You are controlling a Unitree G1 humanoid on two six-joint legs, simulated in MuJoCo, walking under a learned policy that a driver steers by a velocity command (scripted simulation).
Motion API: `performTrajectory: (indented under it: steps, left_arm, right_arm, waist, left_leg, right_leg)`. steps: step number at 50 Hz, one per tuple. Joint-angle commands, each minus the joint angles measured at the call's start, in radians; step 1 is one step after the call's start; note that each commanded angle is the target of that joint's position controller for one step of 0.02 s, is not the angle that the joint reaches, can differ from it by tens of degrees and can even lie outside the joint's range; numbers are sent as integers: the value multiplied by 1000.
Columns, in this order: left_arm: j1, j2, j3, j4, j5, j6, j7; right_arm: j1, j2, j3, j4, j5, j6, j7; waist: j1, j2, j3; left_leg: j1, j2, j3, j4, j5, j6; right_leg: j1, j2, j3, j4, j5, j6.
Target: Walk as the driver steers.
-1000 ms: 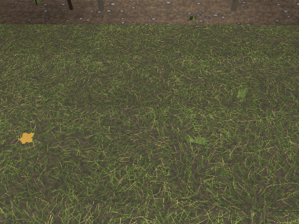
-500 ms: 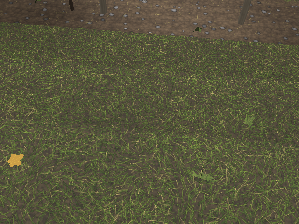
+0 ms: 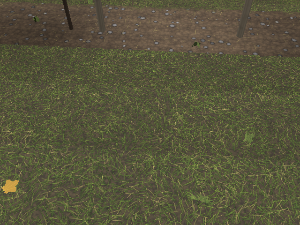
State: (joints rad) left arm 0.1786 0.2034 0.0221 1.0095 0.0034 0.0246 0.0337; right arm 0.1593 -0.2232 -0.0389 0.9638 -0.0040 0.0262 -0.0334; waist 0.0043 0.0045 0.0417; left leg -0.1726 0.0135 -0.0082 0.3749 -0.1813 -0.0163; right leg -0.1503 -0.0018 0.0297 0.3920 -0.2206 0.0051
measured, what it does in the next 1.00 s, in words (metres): shifts its weight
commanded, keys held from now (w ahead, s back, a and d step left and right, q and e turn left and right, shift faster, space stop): no key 0.62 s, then w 0.38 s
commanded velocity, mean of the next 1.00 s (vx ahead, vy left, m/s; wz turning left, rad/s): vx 0.10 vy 0.00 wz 0.00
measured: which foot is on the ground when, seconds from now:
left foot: down 0.00-1.00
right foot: down 0.00-0.92, up 0.94-1.00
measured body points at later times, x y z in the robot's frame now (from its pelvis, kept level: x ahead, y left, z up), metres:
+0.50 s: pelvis +0.01 -0.01 +0.00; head +0.02 -0.01 +0.45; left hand +0.04 +0.25 -0.15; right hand +0.05 -0.26 -0.15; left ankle +0.01 +0.13 -0.75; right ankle -0.01 -0.12 -0.75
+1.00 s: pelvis +0.07 +0.02 -0.01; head +0.08 +0.04 +0.44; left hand +0.08 +0.28 -0.17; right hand +0.04 -0.23 -0.16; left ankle +0.01 +0.13 -0.74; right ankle +0.00 -0.11 -0.70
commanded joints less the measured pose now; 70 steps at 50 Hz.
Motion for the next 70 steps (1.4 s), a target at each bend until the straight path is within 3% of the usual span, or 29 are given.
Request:
performTrajectory:
  steps: [1,13,31,34,37,41,43,45,46,47,48,49,50,52,54,55,56,58,59,60,61,62,63,64,65,66,68,69,70]
  left_arm:
    - [17,121,21,-12,0,-6,-1]
    - [22,121,14,42,1,4,0]
    - [72,111,1,81,2,5,3]
    - [90,124,7,88,-5,8,11]
    - [115,137,19,74,-10,-2,14]
    - [178,162,36,72,-20,-23,7]
    - [162,176,43,57,-26,-31,2]
    - [93,155,37,23,-35,-46,-2]
    - [43,110,25,-2,-36,-58,-3]
    - [-4,66,16,-39,-33,-79,-9]
    - [-50,103,22,-77,-36,-103,-14]
    - [-53,123,30,-87,-41,-120,-22]
    - [-2,110,30,-75,-46,-130,-32]
    - [-4,134,46,-74,-40,-130,-41]
    - [-32,99,43,-85,-31,-119,-54]
    - [-51,73,36,-91,-29,-112,-61]
    - [2,71,43,-58,-19,-110,-77]
    - [5,63,43,-61,-20,-108,-84]
    - [-188,90,57,-138,-43,-119,-78]
    - [-306,101,57,-199,-53,-135,-76]
    - [-379,102,55,-235,-48,-153,-77]
    - [-402,101,46,-257,-43,-174,-93]
    - [-389,69,34,-249,-19,-179,-112]
    - [-350,49,26,-235,-11,-177,-131]
    - [-294,59,31,-226,-18,-164,-141]
    - [-273,68,33,-223,-33,-144,-140]
    - [-278,99,33,-232,-45,-116,-137]
    - [-292,102,30,-232,-42,-119,-136]
    - [-214,119,38,-202,-39,-127,-133]
  right_arm:
    - [-2,-91,-14,-10,1,-6,-8]
    - [7,-107,-3,80,1,-2,-12]
    - [56,-93,14,150,0,-4,-16]
    - [77,-92,12,160,7,-2,-22]
    - [79,-82,8,148,9,-22,-16]
    - [81,-49,9,132,10,-67,10]
    - [108,-41,9,130,14,-86,22]
    - [208,-56,2,154,23,-101,27]
    - [297,-94,-11,180,29,-107,26]
    - [418,-169,-33,211,40,-112,31]
    - [480,-202,-39,211,32,-119,42]
    - [441,-164,-28,194,15,-131,46]
    - [388,-139,-23,165,13,-139,51]
    - [336,-101,-10,133,26,-135,48]
    - [327,-65,-1,121,14,-112,34]
    - [319,-74,-1,113,11,-103,26]
    - [357,-92,-8,119,-13,-105,21]
    - [337,-114,-12,108,0,-110,18]
    - [474,-108,-11,154,18,-127,0]
    - [547,-104,-12,181,26,-138,-12]
    - [593,-111,-19,189,25,-144,-25]
    - [519,-118,-21,157,29,-147,-51]
    - [439,-115,-15,113,21,-143,-58]
    - [388,-129,-18,84,17,-143,-57]
    - [366,-136,-19,71,18,-142,-51]
    - [347,-133,-21,60,26,-141,-41]
    - [360,-123,-24,48,36,-118,-37]
    - [393,-106,-21,52,38,-105,-35]
    - [399,-108,-19,43,28,-94,-34]
  waist:
    - [2,-6,-70]
    - [-2,-14,-43]
    - [-4,-2,-7]
    - [-4,-16,-1]
    - [3,-35,81]
    - [19,-103,79]
    - [-1,-131,85]
    - [-52,-89,107]
    - [-86,18,113]
    - [-121,209,94]
    - [-152,257,90]
    - [-113,154,87]
    - [-72,112,67]
    - [-48,81,57]
    - [-50,93,37]
    - [-49,100,45]
    - [-45,90,-5]
    - [-26,80,19]
    - [-103,104,98]
    - [-136,88,154]
    - [-161,78,173]
    - [-132,48,198]
    - [-131,46,146]
    - [-121,47,113]
    - [-99,49,83]
    - [-90,65,87]
    - [-96,84,113]
    - [-104,62,107]
    - [-78,50,61]
  left_leg:
    - [58,29,-21,-33,194,38]
    - [43,31,-10,-46,156,30]
    - [19,24,-8,-68,70,30]
    - [-9,-14,25,-33,-203,37]
    - [-131,-22,24,28,-400,65]
    - [-206,-25,47,161,-283,78]
    - [-176,-20,54,196,-247,95]
    - [-68,5,0,103,-294,130]
    - [33,61,-121,5,-356,165]
    - [194,200,-369,-123,-381,237]
    - [291,349,-624,-189,-287,311]
    - [316,366,-624,-164,-176,315]
    - [325,344,-551,-152,-85,301]
    - [307,307,-392,-175,81,259]
    - [217,232,-236,-192,146,228]
    - [154,201,-175,-195,173,220]
    - [105,203,-141,-144,209,229]
    - [8,203,-113,-113,223,232]
    - [270,267,-216,-112,108,227]
    - [452,323,-279,-88,78,217]
    - [559,337,-299,-57,79,201]
    - [444,262,-212,-41,12,161]
    - [269,209,-143,-15,-38,154]
    - [54,188,-91,-17,-102,146]
    - [-100,173,-61,-25,-135,138]
    - [-138,158,-38,0,-145,126]
    - [-43,150,-18,109,-151,95]
    - [38,141,-7,209,-132,81]
    - [122,133,-17,348,-52,74]
  right_leg:
    - [22,-51,40,-64,284,-49]
    - [25,-36,28,-86,253,-53]
    - [-23,-19,16,-112,106,-44]
    - [-55,2,12,-113,-210,-57]
    - [-123,-29,68,-109,-460,-100]
    - [-80,-136,218,-138,-499,-159]
    - [-116,-177,275,-157,-512,-182]
    - [-218,-122,199,-65,-443,-156]
    - [-325,-40,81,92,-344,-112]
    - [-484,45,-56,342,-229,-69]
    - [-654,44,-32,551,-303,-71]
    - [-728,-8,40,688,-282,-88]
    - [-745,-47,55,733,-212,-106]
    - [-726,-107,36,678,-122,-109]
    - [-595,-108,-11,547,-35,-77]
    - [-530,-91,-41,492,13,-62]
    - [-439,-68,-61,600,126,-50]
    - [-405,-63,-70,600,182,-48]
    - [-759,-113,30,567,183,-51]
    - [-1006,-146,84,497,129,-53]
    - [-1137,-159,102,433,116,-50]
    - [-1044,-171,91,235,315,-39]
    - [-802,-133,35,135,532,-36]
    - [-540,-102,5,131,714,-40]
    - [-340,-80,0,172,800,-46]
    - [-272,-73,6,181,787,-50]
    - [-295,-89,21,131,730,-45]
    - [-317,-100,13,84,726,-36]
    - [-286,-108,1,53,733,-26]
Velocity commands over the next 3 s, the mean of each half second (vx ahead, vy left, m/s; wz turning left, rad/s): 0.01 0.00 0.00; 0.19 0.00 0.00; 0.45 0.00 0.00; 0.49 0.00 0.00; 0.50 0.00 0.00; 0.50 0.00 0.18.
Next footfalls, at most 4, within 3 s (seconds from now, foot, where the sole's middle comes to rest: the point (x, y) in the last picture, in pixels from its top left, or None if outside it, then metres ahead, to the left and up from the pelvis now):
1.46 right None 0.52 -0.22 -0.97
1.90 left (155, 182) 0.81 0.02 -0.97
2.70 right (203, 139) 1.24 -0.33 -1.15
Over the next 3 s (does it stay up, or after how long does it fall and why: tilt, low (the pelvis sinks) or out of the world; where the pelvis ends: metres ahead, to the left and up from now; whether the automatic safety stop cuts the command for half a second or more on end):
stays up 1.26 -0.23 -0.39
